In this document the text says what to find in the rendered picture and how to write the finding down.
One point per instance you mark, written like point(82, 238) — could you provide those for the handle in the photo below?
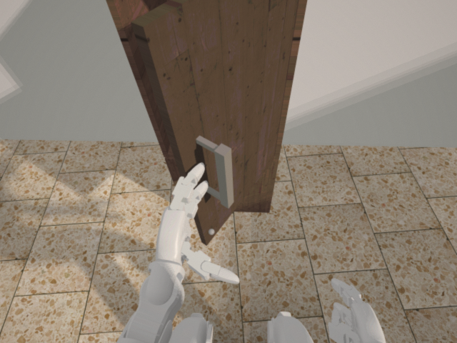
point(224, 171)

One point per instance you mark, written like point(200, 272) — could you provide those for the robot right hand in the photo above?
point(361, 324)

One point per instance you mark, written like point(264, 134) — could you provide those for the cupboard door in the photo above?
point(218, 70)

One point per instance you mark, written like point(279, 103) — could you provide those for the robot thigh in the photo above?
point(285, 329)
point(192, 330)

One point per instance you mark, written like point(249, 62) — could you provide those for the robot left hand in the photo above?
point(175, 228)

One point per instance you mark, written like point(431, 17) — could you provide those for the robot left forearm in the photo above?
point(161, 296)

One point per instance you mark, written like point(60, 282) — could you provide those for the right robot thigh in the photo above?
point(285, 329)

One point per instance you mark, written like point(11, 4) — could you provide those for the left robot thigh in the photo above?
point(192, 330)

